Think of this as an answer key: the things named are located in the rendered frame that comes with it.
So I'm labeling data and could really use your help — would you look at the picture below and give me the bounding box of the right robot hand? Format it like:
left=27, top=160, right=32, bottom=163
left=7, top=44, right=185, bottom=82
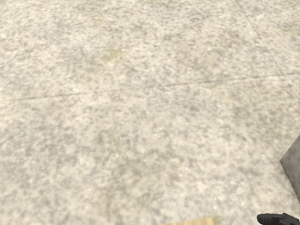
left=257, top=213, right=300, bottom=225

